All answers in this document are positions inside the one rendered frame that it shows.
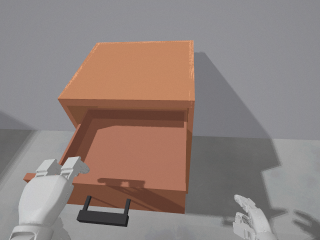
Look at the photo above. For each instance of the robot left hand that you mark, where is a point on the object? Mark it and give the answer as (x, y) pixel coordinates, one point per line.
(45, 196)

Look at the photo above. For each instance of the drawer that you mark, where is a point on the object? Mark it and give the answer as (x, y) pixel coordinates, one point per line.
(136, 154)

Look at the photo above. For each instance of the handle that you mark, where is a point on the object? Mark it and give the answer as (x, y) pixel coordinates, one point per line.
(103, 218)

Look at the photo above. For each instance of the robot right hand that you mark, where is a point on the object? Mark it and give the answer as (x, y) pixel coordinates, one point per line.
(247, 227)

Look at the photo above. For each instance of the cabinet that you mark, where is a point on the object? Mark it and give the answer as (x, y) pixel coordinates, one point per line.
(155, 75)

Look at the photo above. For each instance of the robot left forearm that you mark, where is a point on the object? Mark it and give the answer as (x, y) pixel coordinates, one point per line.
(32, 231)

